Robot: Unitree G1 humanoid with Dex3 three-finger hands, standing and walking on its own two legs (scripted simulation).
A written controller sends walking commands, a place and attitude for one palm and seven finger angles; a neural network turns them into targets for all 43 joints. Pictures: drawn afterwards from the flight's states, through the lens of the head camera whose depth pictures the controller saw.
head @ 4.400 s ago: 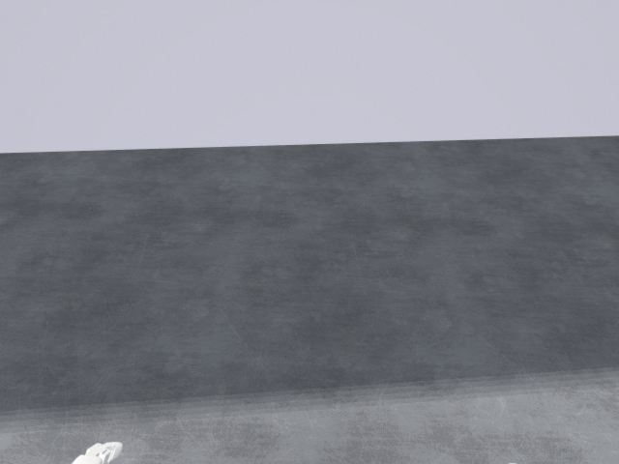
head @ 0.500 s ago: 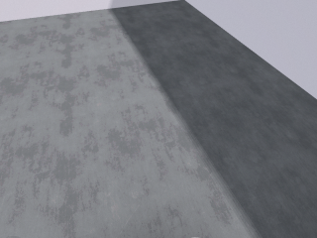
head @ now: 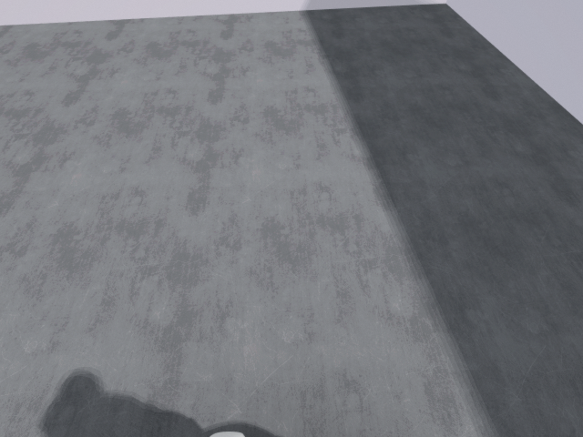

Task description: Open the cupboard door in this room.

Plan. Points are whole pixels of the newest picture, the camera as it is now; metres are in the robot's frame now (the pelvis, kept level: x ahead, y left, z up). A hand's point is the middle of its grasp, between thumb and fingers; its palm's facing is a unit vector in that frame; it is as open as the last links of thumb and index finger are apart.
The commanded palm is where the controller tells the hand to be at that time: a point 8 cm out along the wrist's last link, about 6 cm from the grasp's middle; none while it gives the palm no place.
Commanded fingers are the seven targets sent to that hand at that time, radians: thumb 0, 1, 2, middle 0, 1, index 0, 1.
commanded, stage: turn or walk to find it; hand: left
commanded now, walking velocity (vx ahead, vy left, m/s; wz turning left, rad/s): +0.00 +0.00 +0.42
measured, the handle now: out of the picture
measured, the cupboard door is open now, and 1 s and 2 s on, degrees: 0 0 0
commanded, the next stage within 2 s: none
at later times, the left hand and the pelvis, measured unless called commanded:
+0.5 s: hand out of the picture +0.03 +0.23 -0.15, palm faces +0.22 -0.94 -0.27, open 7.4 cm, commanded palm none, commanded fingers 0.00 0.90 0.90 -0.20 -0.30 -0.20 -0.30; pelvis -0.03 +0.01 +0.00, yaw +11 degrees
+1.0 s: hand out of the picture -0.13 +0.24 -0.19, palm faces +0.46 -0.85 -0.24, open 7.4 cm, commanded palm none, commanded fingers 0.00 0.90 0.90 -0.20 -0.30 -0.20 -0.30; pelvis -0.06 +0.04 -0.01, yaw +25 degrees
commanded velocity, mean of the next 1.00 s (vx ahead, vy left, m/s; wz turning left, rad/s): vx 0.00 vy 0.00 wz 0.42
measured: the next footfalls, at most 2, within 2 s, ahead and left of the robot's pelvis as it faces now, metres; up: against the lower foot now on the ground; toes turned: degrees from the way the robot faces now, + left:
left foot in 0.08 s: +0.02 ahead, +0.14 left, +0.00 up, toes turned +6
right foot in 0.50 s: +0.02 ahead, -0.10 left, +0.00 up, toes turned +8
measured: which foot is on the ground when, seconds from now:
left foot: up 0.00-0.06, down 0.08-0.50, up 0.52-0.90, down 0.92-1.00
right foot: down 0.00-0.06, up 0.08-0.48, down 0.50-0.92, up 0.94-1.00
